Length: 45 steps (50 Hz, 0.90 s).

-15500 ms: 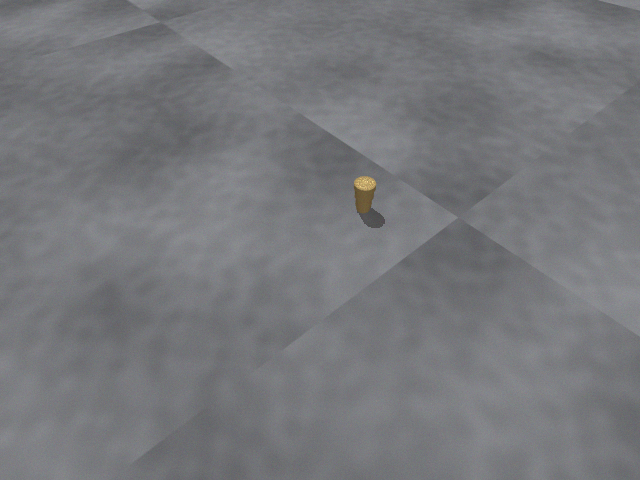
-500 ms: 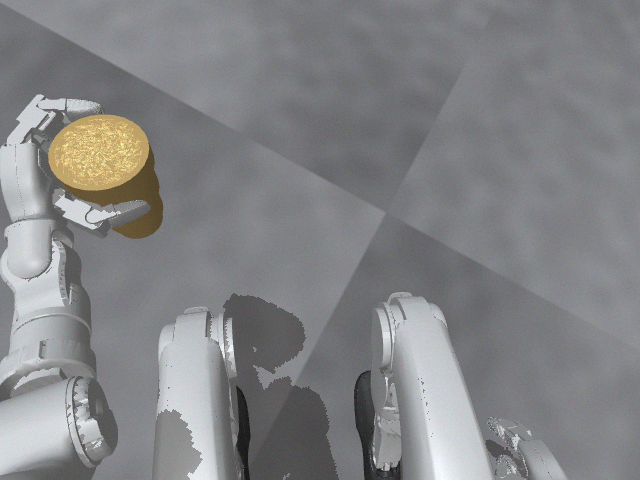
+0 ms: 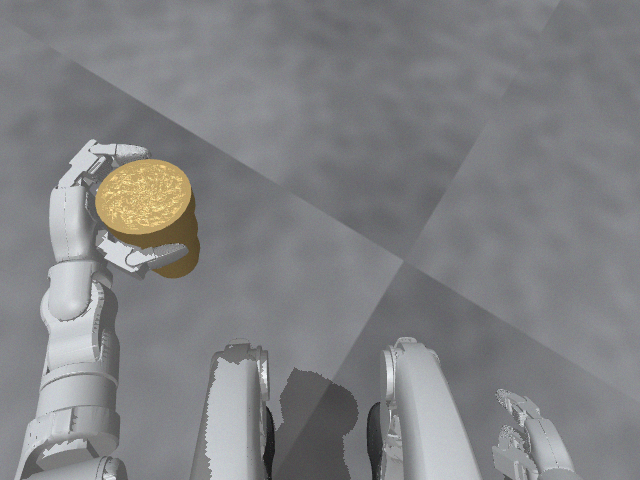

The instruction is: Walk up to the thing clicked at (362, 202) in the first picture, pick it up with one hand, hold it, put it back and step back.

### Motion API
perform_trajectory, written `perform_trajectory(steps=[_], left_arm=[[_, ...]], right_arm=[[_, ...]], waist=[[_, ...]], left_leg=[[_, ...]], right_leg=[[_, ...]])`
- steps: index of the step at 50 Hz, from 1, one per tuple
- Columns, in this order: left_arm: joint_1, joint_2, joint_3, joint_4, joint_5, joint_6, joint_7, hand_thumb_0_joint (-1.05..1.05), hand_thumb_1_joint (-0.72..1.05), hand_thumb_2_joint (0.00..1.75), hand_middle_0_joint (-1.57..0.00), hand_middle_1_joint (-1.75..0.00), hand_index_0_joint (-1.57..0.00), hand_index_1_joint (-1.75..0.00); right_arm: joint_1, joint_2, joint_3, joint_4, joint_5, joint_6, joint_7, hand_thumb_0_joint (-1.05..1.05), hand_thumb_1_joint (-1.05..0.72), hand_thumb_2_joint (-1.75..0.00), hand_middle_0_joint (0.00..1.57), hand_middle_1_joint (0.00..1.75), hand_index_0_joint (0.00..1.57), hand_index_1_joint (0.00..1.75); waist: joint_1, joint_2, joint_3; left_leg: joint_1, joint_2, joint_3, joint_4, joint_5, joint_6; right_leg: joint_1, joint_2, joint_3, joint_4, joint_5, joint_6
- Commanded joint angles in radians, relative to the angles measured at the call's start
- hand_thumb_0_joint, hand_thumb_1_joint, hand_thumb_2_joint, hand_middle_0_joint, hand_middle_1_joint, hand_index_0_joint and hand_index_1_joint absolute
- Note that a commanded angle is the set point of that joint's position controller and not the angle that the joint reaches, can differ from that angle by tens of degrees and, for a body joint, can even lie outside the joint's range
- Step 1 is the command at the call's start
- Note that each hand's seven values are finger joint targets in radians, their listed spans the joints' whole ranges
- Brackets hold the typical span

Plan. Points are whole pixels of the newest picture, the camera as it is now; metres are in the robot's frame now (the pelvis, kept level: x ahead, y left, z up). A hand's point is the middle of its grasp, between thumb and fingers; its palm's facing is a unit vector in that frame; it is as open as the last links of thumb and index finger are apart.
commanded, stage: lift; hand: left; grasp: from the side
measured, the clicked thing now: (162, 230) +0.41 +0.21 -0.02
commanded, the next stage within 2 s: hold in 1.36 s
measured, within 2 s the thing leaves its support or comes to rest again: neither
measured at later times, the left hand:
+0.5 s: hand (76, 141) +0.40 +0.20 +0.18, palm faces +0.14 -0.99 -0.05, open 12.2 cm
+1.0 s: hand (48, 74) +0.40 +0.18 +0.24, palm faces +0.14 -0.99 -0.03, open 12.2 cm
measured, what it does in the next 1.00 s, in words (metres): rises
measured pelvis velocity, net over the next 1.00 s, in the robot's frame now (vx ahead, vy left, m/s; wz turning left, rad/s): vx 0.05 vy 0.00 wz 0.03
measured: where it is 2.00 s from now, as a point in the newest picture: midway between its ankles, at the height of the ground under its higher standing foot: (322, 478)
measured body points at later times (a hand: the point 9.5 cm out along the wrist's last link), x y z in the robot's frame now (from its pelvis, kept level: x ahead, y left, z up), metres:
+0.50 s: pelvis +0.03 +0.00 +0.14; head +0.14 +0.02 +0.58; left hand +0.38 +0.26 +0.18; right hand +0.19 -0.24 +0.03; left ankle +0.07 +0.13 -0.47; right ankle +0.07 -0.13 -0.47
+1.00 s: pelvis +0.05 +0.00 +0.20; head +0.12 +0.01 +0.64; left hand +0.38 +0.24 +0.25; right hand +0.19 -0.24 +0.08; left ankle +0.07 +0.13 -0.47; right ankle +0.07 -0.13 -0.47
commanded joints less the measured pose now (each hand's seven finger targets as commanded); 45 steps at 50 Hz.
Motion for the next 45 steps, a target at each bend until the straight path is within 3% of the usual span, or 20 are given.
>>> perform_trajectory(steps=[1, 2, 6, 8, 10, 15, 18, 21, 22, 23, 24, 27, 30, 33, 34, 37, 41, 43, 44, 45], left_arm=[[-0.206, 0.183, 0.006, -0.321, -0.013, -0.035, 0.026, 0.0, -0.15, 1.16, -1.21, -1.4, -1.25, -1.38], [-0.155, 0.15, -0.02, -0.32, -0.013, -0.025, 0.027, 0.0, -0.14, 1.16, -1.22, -1.4, -1.26, -1.38], [-0.112, 0.138, -0.017, -0.346, -0.025, 0.002, 0.052, 0.0, -0.17, 1.17, -1.22, -1.4, -1.25, -1.39], [-0.075, 0.089, -0.056, -0.321, -0.023, 0.014, 0.06, 0.0, -0.19, 1.15, -1.21, -1.39, -1.25, -1.38], [-0.072, 0.137, -0.023, -0.354, -0.011, 0.006, 0.076, 0.0, -0.18, 1.15, -1.22, -1.4, -1.26, -1.38], [-0.049, 0.074, -0.086, -0.296, -0.01, 0.002, 0.076, 0.0, -0.16, 1.17, -1.24, -1.41, -1.28, -1.4], [-0.063, 0.103, -0.074, -0.31, 0.0, -0.006, 0.08, 0.0, -0.18, 1.17, -1.24, -1.41, -1.27, -1.39], [-0.045, 0.047, -0.118, -0.295, -0.004, -0.007, 0.074, 0.0, -0.16, 1.18, -1.24, -1.41, -1.28, -1.4], [-0.042, 0.078, -0.085, -0.305, -0.006, -0.011, 0.077, 0.0, -0.14, 1.16, -1.23, -1.39, -1.27, -1.38], [-0.03, 0.063, -0.1, -0.265, -0.003, -0.008, 0.076, 0.0, -0.14, 1.17, -1.24, -1.39, -1.27, -1.38], [-0.087, 0.103, -0.079, -0.357, -0.003, -0.024, 0.078, 0.0, -0.15, 1.17, -1.25, -1.4, -1.28, -1.39], [-0.022, 0.025, -0.128, -0.287, -0.007, -0.02, 0.073, 0.0, -0.11, 1.18, -1.25, -1.4, -1.28, -1.39], [-0.047, 0.07, -0.094, -0.31, 0.002, -0.028, 0.087, 0.0, -0.13, 1.18, -1.25, -1.4, -1.28, -1.4], [-0.009, 0.019, -0.131, -0.251, 0.003, -0.027, 0.091, 0.0, -0.15, 1.19, -1.27, -1.42, -1.3, -1.42], [-0.03, 0.043, -0.107, -0.311, -0.003, -0.037, 0.095, 0.0, -0.16, 1.18, -1.25, -1.41, -1.28, -1.4], [-0.032, 0.024, -0.136, -0.304, 0.006, -0.042, 0.095, 0.0, -0.15, 1.17, -1.25, -1.4, -1.28, -1.39], [-0.036, 0.013, -0.141, -0.305, 0.001, -0.045, 0.097, 0.0, -0.13, 1.18, -1.24, -1.4, -1.27, -1.39], [-0.012, 0.038, -0.115, -0.288, 0.001, -0.041, 0.1, 0.0, -0.13, 1.18, -1.24, -1.4, -1.27, -1.4], [-0.019, 0.009, -0.146, -0.284, 0.004, -0.04, 0.097, 0.0, -0.15, 1.18, -1.23, -1.4, -1.26, -1.4], [-0.037, 0.027, -0.134, -0.327, 0.002, -0.046, 0.096, 0.0, -0.14, 1.18, -1.23, -1.39, -1.25, -1.39]], right_arm=[[0.095, -0.155, -0.073, -0.083, 0.002, -0.031, -0.023, 0.0, -0.93, -0.9, 0.2, 0.3, 0.2, 0.3], [0.095, -0.151, -0.073, -0.081, 0.002, -0.035, -0.022, 0.0, -0.93, -0.9, 0.2, 0.3, 0.2, 0.3], [0.084, -0.143, -0.07, -0.086, 0.012, -0.046, -0.029, 0.0, -0.93, -0.9, 0.2, 0.3, 0.2, 0.3], [0.078, -0.137, -0.065, -0.094, 0.011, -0.052, -0.03, 0.0, -0.93, -0.9, 0.2, 0.3, 0.2, 0.3], [0.085, -0.135, -0.064, -0.085, 0.013, -0.053, -0.032, 0.0, -0.93, -0.9, 0.2, 0.3, 0.2, 0.3], [0.092, -0.12, -0.054, -0.081, 0.009, -0.068, -0.032, 0.0, -0.92, -0.9, 0.2, 0.3, 0.2, 0.3], [0.108, -0.118, -0.056, -0.07, 0.004, -0.072, -0.031, 0.0, -0.93, -0.9, 0.2, 0.3, 0.2, 0.3], [0.109, -0.117, -0.055, -0.07, 0.002, -0.076, -0.025, 0.0, -0.92, -0.9, 0.2, 0.3, 0.2, 0.3], [0.105, -0.118, -0.057, -0.073, 0.001, -0.077, -0.024, 0.0, -0.92, -0.9, 0.2, 0.3, 0.2, 0.3], [0.107, -0.121, -0.057, -0.068, 0.003, -0.077, -0.023, 0.0, -0.92, -0.9, 0.2, 0.3, 0.2, 0.3], [0.099, -0.117, -0.056, -0.076, 0.002, -0.077, -0.022, 0.0, -0.93, -0.9, 0.2, 0.3, 0.2, 0.3], [0.111, -0.113, -0.052, -0.072, -0.002, -0.078, -0.02, 0.0, -0.93, -0.9, 0.2, 0.3, 0.2, 0.3], [0.107, -0.112, -0.052, -0.078, -0.005, -0.078, -0.02, 0.0, -0.93, -0.9, 0.2, 0.3, 0.2, 0.3], [0.104, -0.107, -0.05, -0.078, -0.006, -0.08, -0.02, 0.0, -0.93, -0.9, 0.2, 0.3, 0.2, 0.3], [0.106, -0.104, -0.049, -0.083, -0.006, -0.079, -0.02, 0.0, -0.93, -0.9, 0.2, 0.3, 0.2, 0.3], [0.11, -0.101, -0.049, -0.076, -0.011, -0.075, -0.02, 0.0, -0.93, -0.9, 0.2, 0.3, 0.2, 0.3], [0.105, -0.098, -0.047, -0.075, -0.011, -0.075, -0.021, 0.0, -0.93, -0.9, 0.2, 0.3, 0.2, 0.3], [0.112, -0.1, -0.051, -0.067, -0.011, -0.074, -0.024, 0.0, -0.93, -0.9, 0.2, 0.3, 0.2, 0.3], [0.113, -0.099, -0.049, -0.069, -0.01, -0.073, -0.023, 0.0, -0.93, -0.9, 0.2, 0.3, 0.2, 0.3], [0.114, -0.098, -0.049, -0.067, -0.012, -0.071, -0.024, 0.0, -0.93, -0.9, 0.2, 0.3, 0.2, 0.3]], waist=[[0.001, 0.088, -0.57], [-0.006, 0.087, -0.568], [0.003, 0.036, -0.524], [-0.008, 0.041, -0.467], [0.015, 0.053, -0.461], [-0.014, 0.036, -0.383], [0.005, 0.052, -0.376], [0.004, 0.049, -0.333], [0.014, 0.041, -0.341], [0.012, 0.028, -0.316], [0.03, 0.061, -0.323], [0.012, 0.031, -0.307], [0.023, 0.026, -0.29], [0.007, -0.002, -0.256], [0.018, -0.004, -0.265], [0.014, 0.033, -0.271], [0.016, 0.012, -0.24], [0.026, -0.002, -0.248], [0.015, -0.01, -0.243], [0.023, 0.013, -0.247]], left_leg=[[0.561, -0.035, -0.004, -0.332, 0.177, 0.034], [0.59, -0.034, -0.01, -0.357, 0.188, 0.032], [0.647, -0.034, -0.003, -0.424, 0.225, 0.035], [0.665, -0.035, -0.004, -0.467, 0.226, 0.033], [0.736, -0.032, -0.016, -0.526, 0.226, 0.027], [0.799, -0.036, -0.003, -0.6, 0.28, 0.029], [0.873, -0.038, 0.009, -0.643, 0.316, 0.026], [0.924, -0.035, 0.007, -0.7, 0.321, 0.021], [0.93, -0.037, 0.009, -0.712, 0.319, 0.022], [0.938, -0.035, 0.01, -0.727, 0.321, 0.022], [0.959, -0.037, 0.014, -0.751, 0.306, 0.02], [1.002, -0.034, 0.009, -0.79, 0.318, 0.018], [1.013, -0.037, 0.021, -0.824, 0.324, 0.021], [1.03, -0.038, 0.028, -0.851, 0.317, 0.023], [1.032, -0.039, 0.029, -0.862, 0.328, 0.023], [1.09, -0.04, 0.033, -0.892, 0.346, 0.018], [1.113, -0.04, 0.033, -0.926, 0.352, 0.018], [1.134, -0.038, 0.038, -0.934, 0.38, 0.019], [1.139, -0.039, 0.043, -0.938, 0.39, 0.019], [1.151, -0.041, 0.046, -0.942, 0.411, 0.018]], right_leg=[[0.404, 0.026, 0.009, -0.34, 0.215, -0.04], [0.421, 0.027, 0.003, -0.357, 0.224, -0.04], [0.536, 0.031, 0.006, -0.445, 0.267, -0.033], [0.559, 0.031, 0.002, -0.483, 0.273, -0.032], [0.598, 0.031, 0.001, -0.513, 0.27, -0.033], [0.691, 0.037, -0.001, -0.6, 0.324, -0.031], [0.756, 0.034, 0.005, -0.656, 0.351, -0.031], [0.782, 0.035, -0.003, -0.698, 0.353, -0.033], [0.816, 0.036, -0.003, -0.717, 0.353, -0.03], [0.824, 0.034, -0.003, -0.728, 0.356, -0.031], [0.839, 0.033, -0.001, -0.744, 0.341, -0.032], [0.869, 0.037, -0.01, -0.773, 0.354, -0.031], [0.935, 0.037, -0.007, -0.814, 0.367, -0.026], [0.96, 0.037, -0.003, -0.85, 0.369, -0.022], [0.993, 0.038, -0.003, -0.859, 0.377, -0.02], [1.011, 0.039, -0.003, -0.88, 0.39, -0.024], [1.047, 0.039, -0.005, -0.913, 0.399, -0.022], [1.08, 0.04, -0.003, -0.928, 0.423, -0.02], [1.092, 0.04, 0.0, -0.935, 0.44, -0.019], [1.101, 0.038, 0.003, -0.937, 0.458, -0.02]])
